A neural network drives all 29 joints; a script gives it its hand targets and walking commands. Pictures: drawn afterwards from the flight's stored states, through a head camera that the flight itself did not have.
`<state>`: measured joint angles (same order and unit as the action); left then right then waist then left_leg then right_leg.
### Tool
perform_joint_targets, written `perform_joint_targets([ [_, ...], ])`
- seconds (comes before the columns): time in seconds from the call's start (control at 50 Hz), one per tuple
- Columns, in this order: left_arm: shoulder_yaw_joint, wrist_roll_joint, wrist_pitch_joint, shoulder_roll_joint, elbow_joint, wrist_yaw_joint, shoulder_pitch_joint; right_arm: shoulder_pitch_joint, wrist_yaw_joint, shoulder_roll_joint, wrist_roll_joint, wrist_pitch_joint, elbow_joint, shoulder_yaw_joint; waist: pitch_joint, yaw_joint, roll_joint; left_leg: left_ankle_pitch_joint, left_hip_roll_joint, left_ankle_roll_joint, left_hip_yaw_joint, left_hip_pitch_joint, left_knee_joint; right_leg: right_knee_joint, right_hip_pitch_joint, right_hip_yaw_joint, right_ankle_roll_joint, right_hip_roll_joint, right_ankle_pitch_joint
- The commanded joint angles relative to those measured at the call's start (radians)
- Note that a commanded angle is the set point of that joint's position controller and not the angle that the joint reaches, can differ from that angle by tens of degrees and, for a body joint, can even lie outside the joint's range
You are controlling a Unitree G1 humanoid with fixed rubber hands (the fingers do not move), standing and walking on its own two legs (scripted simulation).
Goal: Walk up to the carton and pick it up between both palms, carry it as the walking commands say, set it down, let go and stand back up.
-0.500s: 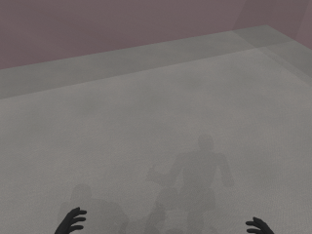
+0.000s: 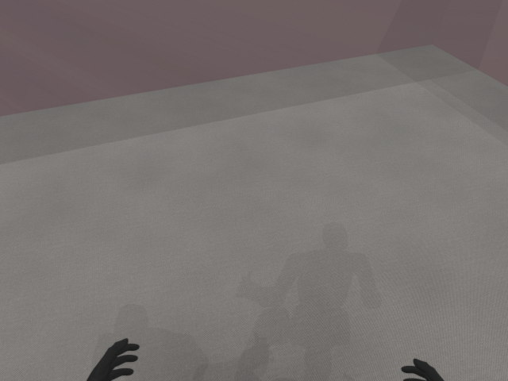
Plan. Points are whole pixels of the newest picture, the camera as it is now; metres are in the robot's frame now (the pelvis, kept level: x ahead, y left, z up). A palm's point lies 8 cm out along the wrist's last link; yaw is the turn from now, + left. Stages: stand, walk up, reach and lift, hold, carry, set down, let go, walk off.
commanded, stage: stand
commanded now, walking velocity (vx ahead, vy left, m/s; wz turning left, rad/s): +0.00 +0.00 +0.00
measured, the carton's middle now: out of the picture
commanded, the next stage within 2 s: walk up in 0.48 s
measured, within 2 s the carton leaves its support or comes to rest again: neither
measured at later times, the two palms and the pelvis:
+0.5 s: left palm out of the picture +0.13 +0.26 -0.08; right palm out of the picture +0.10 -0.28 -0.09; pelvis -0.01 +0.00 +0.00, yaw +0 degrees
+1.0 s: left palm out of the picture +0.05 +0.29 -0.13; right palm out of the picture +0.09 -0.25 -0.10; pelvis -0.03 +0.02 -0.01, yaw +10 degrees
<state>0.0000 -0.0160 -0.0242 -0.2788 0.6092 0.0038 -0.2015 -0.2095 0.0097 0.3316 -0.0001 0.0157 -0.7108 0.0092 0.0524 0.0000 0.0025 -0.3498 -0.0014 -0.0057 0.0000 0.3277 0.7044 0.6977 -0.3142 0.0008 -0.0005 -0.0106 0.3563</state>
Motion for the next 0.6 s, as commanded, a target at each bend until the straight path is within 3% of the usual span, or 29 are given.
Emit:
perform_joint_targets([
  [0.0, -0.081, -0.002, -0.042, -0.263, 0.003, 0.008, 0.048, 0.046, -0.004, 0.204, -0.016, 0.042, 0.043, 0.072, -0.105, -0.003, -0.025, 0.211, -0.091, -0.068, -0.088, -0.057, -0.149, -0.145, 0.029, -0.100, 0.079, -0.081, -0.184],
  [0.02, -0.087, -0.003, -0.038, -0.262, 0.016, 0.007, 0.037, 0.040, -0.006, 0.208, -0.018, 0.047, 0.035, 0.073, -0.129, 0.004, -0.011, 0.187, -0.085, -0.065, -0.073, -0.080, -0.135, -0.162, 0.034, -0.118, 0.082, -0.097, -0.165],
  [0.04, -0.086, -0.004, -0.041, -0.266, 0.014, 0.007, 0.045, 0.029, -0.006, 0.220, -0.017, 0.044, 0.031, 0.077, -0.118, 0.012, -0.034, 0.194, -0.087, -0.055, -0.076, -0.084, -0.146, -0.166, 0.016, -0.109, 0.085, -0.090, -0.166],
  [0.08, -0.083, 0.001, -0.040, -0.257, 0.005, 0.005, 0.062, 0.041, -0.004, 0.230, -0.019, 0.043, 0.021, 0.077, -0.099, -0.003, -0.026, 0.142, -0.095, -0.065, -0.096, -0.064, -0.159, -0.164, -0.001, -0.110, 0.078, -0.087, -0.097],
  [0.12, -0.082, -0.003, -0.037, -0.245, 0.015, 0.004, 0.062, 0.052, -0.006, 0.224, -0.018, 0.044, 0.026, 0.079, -0.070, -0.005, -0.033, 0.105, -0.118, -0.078, -0.135, -0.030, -0.181, -0.155, 0.017, -0.097, 0.072, -0.074, -0.123],
  [0.18, -0.076, -0.008, -0.042, -0.261, 0.026, 0.007, 0.050, 0.029, -0.009, 0.220, -0.012, 0.045, 0.018, 0.080, -0.066, 0.020, -0.064, 0.126, -0.090, -0.066, -0.097, -0.047, -0.170, -0.199, 0.014, -0.126, 0.081, -0.097, -0.123],
  [0.22, -0.075, -0.006, -0.042, -0.262, 0.029, 0.005, 0.063, 0.045, -0.005, 0.227, -0.015, 0.051, 0.012, 0.079, -0.106, 0.021, -0.029, 0.144, -0.086, -0.065, -0.081, -0.085, -0.148, -0.200, 0.005, -0.130, 0.076, -0.101, -0.134],
  [0.24, -0.080, -0.003, -0.045, -0.274, 0.031, 0.005, 0.053, 0.020, -0.008, 0.208, -0.012, 0.044, 0.006, 0.076, -0.090, 0.022, -0.059, 0.155, -0.089, -0.070, -0.091, -0.068, -0.135, -0.189, 0.011, -0.123, 0.077, -0.100, -0.142],
  [0.28, -0.080, -0.004, -0.044, -0.272, 0.043, 0.005, 0.063, 0.031, -0.005, 0.207, -0.020, 0.046, 0.005, 0.073, -0.094, 0.014, -0.063, 0.151, -0.090, -0.068, -0.094, -0.075, -0.164, -0.177, 0.009, -0.117, 0.077, -0.094, -0.123],
  [0.32, -0.082, -0.002, -0.041, -0.278, 0.040, 0.005, 0.059, 0.026, -0.005, 0.213, -0.016, 0.047, -0.006, 0.072, -0.098, 0.016, -0.012, 0.158, -0.088, -0.068, -0.092, -0.056, -0.155, -0.167, 0.017, -0.123, 0.074, -0.090, -0.139],
  [0.34, -0.075, 0.003, -0.044, -0.254, 0.032, 0.001, 0.061, 0.046, -0.007, 0.213, -0.016, 0.046, -0.008, 0.069, -0.077, -0.005, -0.016, 0.158, -0.100, -0.072, -0.110, -0.053, -0.161, -0.176, 0.012, -0.115, 0.076, -0.091, -0.120],
  [0.36, -0.073, 0.002, -0.041, -0.274, 0.039, 0.003, 0.063, 0.051, -0.004, 0.209, -0.010, 0.044, -0.003, 0.067, -0.083, 0.006, -0.011, 0.127, -0.094, -0.076, -0.109, -0.046, -0.171, -0.165, 0.014, -0.122, 0.075, -0.081, -0.112],
  [0.38, -0.070, 0.005, -0.039, -0.264, 0.043, 0.003, 0.070, 0.056, -0.006, 0.201, -0.019, 0.042, -0.002, 0.062, -0.051, -0.006, -0.049, 0.113, -0.092, -0.068, -0.107, -0.031, -0.175, -0.196, -0.004, -0.131, 0.076, -0.091, -0.090],
  [0.4, -0.072, -0.002, -0.045, -0.256, 0.045, 0.001, 0.071, 0.056, -0.005, 0.229, -0.013, 0.042, -0.004, 0.081, -0.080, 0.009, -0.068, 0.095, -0.097, -0.068, -0.104, -0.061, -0.182, -0.194, -0.008, -0.117, 0.076, -0.087, -0.082],
  [0.42, -0.081, -0.004, -0.041, -0.265, 0.040, 0.004, 0.084, 0.042, -0.001, 0.213, -0.014, 0.046, -0.006, 0.068, -0.087, 0.011, -0.025, 0.094, -0.099, -0.068, -0.106, -0.055, -0.183, -0.198, 0.011, -0.134, 0.078, -0.091, -0.068],
  [0.46, -0.078, 0.001, -0.039, -0.257, 0.046, -0.002, 0.052, 0.057, -0.006, 0.218, -0.020, 0.048, -0.012, 0.067, -0.095, -0.010, -0.029, 0.089, -0.114, -0.079, -0.135, -0.030, -0.197, -0.156, 0.031, -0.097, 0.073, -0.072, -0.087],
  [0.48, -0.080, 0.005, -0.042, -0.257, 0.057, 0.000, 0.050, 0.054, -0.002, 0.233, -0.022, 0.049, -0.016, 0.071, -0.073, -0.002, 0.010, 0.094, -0.107, -0.079, -0.132, -0.039, -0.219, -0.164, 0.011, -0.106, 0.069, -0.067, -0.077],
  [0.58, -0.073, -0.005, -0.043, -0.250, 0.068, 0.002, 0.065, 0.064, -0.004, 0.223, -0.011, 0.046, -0.014, 0.074, -0.083, 0.006, -0.051, 0.172, -0.091, -0.059, -0.097, -0.065, -0.167, -0.208, 0.023, -0.124, 0.075, -0.098, -0.154],
])
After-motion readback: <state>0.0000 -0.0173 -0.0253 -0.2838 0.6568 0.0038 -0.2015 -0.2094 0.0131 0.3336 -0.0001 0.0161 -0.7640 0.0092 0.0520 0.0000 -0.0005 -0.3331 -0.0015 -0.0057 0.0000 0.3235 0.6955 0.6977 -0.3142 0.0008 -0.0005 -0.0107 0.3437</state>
